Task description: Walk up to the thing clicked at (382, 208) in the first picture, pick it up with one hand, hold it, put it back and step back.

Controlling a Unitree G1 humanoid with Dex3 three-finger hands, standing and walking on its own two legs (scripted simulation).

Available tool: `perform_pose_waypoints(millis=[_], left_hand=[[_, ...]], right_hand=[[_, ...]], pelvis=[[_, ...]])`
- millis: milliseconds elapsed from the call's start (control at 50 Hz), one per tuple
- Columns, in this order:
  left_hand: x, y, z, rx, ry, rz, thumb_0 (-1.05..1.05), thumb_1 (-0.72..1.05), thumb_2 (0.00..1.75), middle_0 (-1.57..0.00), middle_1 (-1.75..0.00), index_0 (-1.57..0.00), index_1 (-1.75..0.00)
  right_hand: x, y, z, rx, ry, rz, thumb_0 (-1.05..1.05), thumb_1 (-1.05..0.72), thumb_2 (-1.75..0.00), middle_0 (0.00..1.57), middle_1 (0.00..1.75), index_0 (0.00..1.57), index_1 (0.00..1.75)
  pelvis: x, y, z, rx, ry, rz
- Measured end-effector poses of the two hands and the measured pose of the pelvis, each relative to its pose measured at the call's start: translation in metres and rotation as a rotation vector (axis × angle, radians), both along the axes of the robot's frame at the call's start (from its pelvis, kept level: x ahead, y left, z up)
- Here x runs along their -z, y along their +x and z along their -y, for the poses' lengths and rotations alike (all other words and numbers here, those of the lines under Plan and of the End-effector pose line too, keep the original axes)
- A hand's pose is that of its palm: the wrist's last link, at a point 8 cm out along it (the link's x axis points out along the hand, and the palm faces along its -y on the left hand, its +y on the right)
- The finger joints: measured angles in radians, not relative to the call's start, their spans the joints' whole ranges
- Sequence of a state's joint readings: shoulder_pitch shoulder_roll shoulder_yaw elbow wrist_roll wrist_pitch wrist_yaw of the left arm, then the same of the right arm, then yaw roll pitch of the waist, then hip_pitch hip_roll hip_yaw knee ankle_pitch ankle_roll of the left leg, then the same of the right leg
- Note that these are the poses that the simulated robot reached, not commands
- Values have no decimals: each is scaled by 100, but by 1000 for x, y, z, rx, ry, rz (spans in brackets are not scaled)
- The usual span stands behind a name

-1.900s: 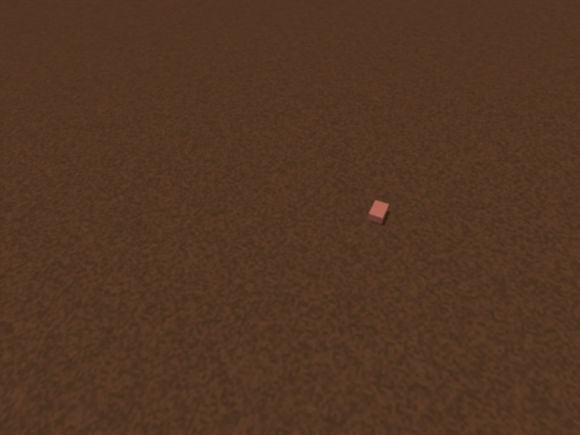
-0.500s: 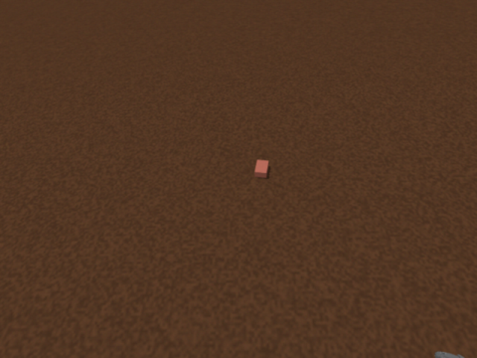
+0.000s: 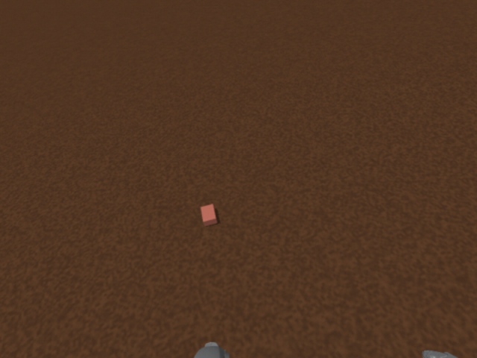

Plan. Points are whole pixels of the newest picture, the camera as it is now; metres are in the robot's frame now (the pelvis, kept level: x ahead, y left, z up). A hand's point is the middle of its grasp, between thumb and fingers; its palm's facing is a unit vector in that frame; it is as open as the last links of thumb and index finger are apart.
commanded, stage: walk up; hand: left
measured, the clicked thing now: (208, 214) +0.99 +0.29 -0.74
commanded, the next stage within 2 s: none
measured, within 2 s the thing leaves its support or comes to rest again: neither
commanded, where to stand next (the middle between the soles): +0.68 +0.61 m, yaw -79 degrees
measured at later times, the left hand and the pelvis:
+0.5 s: hand (87, 253) +0.42 +0.42 -0.11, palm faces -0.41 -0.71 -0.57, open 7.4 cm; pelvis +0.20 +0.18 -0.01, yaw -22 degrees
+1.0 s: hand (76, 193) +0.68 +0.58 -0.15, palm faces -0.50 -0.57 -0.65, open 7.4 cm; pelvis +0.39 +0.36 -0.05, yaw -38 degrees
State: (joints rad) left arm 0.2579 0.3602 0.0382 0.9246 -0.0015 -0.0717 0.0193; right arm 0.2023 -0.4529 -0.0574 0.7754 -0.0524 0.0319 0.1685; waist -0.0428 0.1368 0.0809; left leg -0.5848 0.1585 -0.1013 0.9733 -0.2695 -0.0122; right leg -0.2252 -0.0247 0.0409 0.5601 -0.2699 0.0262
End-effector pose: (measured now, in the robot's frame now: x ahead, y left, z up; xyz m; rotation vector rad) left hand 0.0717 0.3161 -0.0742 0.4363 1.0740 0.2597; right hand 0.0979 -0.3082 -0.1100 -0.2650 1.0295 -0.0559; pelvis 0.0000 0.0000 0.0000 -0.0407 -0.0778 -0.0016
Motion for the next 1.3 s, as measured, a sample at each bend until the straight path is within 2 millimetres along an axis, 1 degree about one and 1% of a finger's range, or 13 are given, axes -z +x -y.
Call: perform_pose_waypoints(millis=[120, 200, 300, 420, 520, 620, 760, 860, 940, 1020, 1120, 1180, 1300], left_hand=[[17, 81, -87, 102, 49, -34, 1, 90, 89, -21, -30, -22, -30], [35, 158, -140, 183, 130, -54, 1, 90, 89, -20, -30, -21, -30], [12, 234, -147, 276, 92, -31, 1, 91, 89, -20, -30, -21, -29], [-10, 309, -144, 406, 106, -58, 1, 91, 89, -20, -30, -21, -29], [-11, 370, -140, 490, 147, 7, 1, 90, 89, -20, -30, -21, -30], [-8, 397, -161, 475, 176, 69, 0, 90, 89, -20, -30, -21, -30], [-6, 438, -208, 550, 200, 24, 1, 90, 89, -21, -30, -21, -30], [9, 508, -261, 624, 236, 23, 1, 89, 89, -21, -30, -22, -30], [29, 579, -291, 645, 271, 33, 1, 90, 89, -21, -30, -22, -30], [28, 627, -284, 704, 220, 35, 1, 90, 89, -20, -30, -21, -30], [18, 654, -272, 807, 181, -19, 1, 90, 89, -20, -30, -21, -30], [17, 664, -276, 858, 181, -13, 1, 90, 89, -20, -30, -21, -30], [8, 687, -311, 852, 193, 38, 1, 90, 89, -21, -30, -22, -30]], right_hand=[[-6, 14, -42, 131, -91, 3, 0, -90, -90, 21, 30, 21, 30], [1, -17, -74, 298, -157, -39, 0, -91, -90, 20, 30, 21, 30], [-11, -57, -127, 418, -117, -213, 1, -91, -90, 20, 30, 20, 30], [-8, -59, -168, 507, -75, -261, 1, -90, -90, 21, 30, 21, 30], [20, -26, -184, 550, -45, -247, 1, -90, -90, 21, 30, 21, 30], [33, 52, -193, 520, -45, -163, 1, -90, -90, 21, 30, 20, 30], [16, 168, -205, 490, -90, 72, 1, -91, -90, 21, 30, 21, 30], [12, 220, -233, 517, -159, 141, 1, -91, -90, 20, 30, 20, 30], [21, 221, -284, 568, -196, 108, 0, -91, -90, 20, 30, 20, 30], [24, 195, -349, 677, -137, -36, 0, -91, -90, 20, 30, 20, 30], [24, 163, -419, 802, -77, -155, 1, -90, -90, 21, 30, 21, 30], [35, 154, -448, 861, -54, -188, 1, -90, -90, 21, 30, 21, 30], [47, 177, -490, 898, -25, -199, 1, -90, -90, 21, 30, 21, 30]], pelvis=[[16, 57, -76, 119, -1, -31], [33, 82, -114, 191, 30, -29], [7, 116, -139, 254, 37, -45], [-3, 163, -166, 338, 60, -59], [14, 202, -177, 396, 58, -62], [24, 235, -196, 444, 1, -42], [30, 292, -249, 523, 19, -44], [51, 344, -303, 582, 37, -63], [64, 377, -342, 629, 44, -52], [47, 397, -365, 674, 49, -53], [30, 425, -390, 730, 63, -71], [34, 440, -404, 775, 64, -76], [35, 463, -446, 829, 38, -32]])
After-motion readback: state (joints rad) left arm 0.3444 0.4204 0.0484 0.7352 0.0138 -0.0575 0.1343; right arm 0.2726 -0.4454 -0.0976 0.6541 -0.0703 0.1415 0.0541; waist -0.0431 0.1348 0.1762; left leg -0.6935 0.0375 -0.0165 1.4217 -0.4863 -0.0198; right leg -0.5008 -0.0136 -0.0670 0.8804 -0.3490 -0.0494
